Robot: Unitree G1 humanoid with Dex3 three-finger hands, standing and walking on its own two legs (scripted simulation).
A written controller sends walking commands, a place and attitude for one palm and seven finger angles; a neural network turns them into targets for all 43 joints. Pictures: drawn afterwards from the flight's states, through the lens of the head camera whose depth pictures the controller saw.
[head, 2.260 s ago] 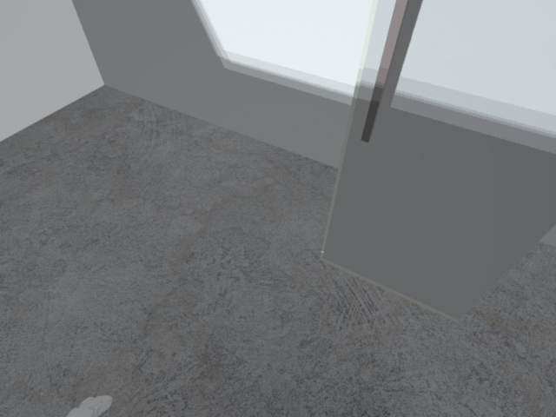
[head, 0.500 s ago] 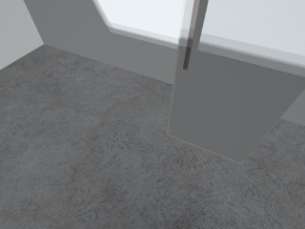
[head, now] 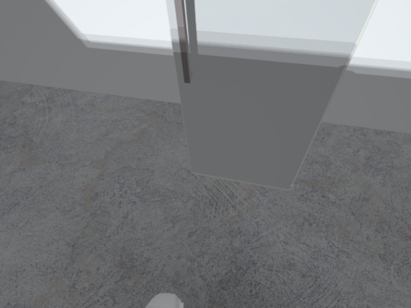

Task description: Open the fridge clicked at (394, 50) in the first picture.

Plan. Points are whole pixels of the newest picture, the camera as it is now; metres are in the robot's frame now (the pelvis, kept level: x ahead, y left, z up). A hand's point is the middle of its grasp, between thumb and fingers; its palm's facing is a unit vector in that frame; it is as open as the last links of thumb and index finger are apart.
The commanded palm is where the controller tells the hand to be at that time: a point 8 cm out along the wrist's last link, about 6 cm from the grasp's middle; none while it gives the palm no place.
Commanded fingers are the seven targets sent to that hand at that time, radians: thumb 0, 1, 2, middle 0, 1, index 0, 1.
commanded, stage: turn to face it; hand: left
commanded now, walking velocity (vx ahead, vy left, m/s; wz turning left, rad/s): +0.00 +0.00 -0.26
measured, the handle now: (183, 23) +0.82 +0.12 +0.14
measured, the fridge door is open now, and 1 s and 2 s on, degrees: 0 0 0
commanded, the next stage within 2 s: take the last steps up to it in 0.14 s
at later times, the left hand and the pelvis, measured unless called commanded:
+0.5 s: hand out of the picture +0.07 +0.26 -0.17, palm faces -0.07 -0.98 -0.18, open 7.4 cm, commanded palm none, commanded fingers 0.00 0.90 0.90 -0.20 -0.30 -0.20 -0.30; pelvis +0.01 +0.07 +0.01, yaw -7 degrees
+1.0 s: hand (156, 250) +0.27 +0.15 -0.16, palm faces -0.06 -0.99 -0.16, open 7.2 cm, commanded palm none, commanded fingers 0.00 0.90 0.90 -0.20 -0.30 -0.20 -0.30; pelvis +0.14 +0.00 -0.01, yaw -7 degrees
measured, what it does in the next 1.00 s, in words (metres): walks ahead: left foot, then right foot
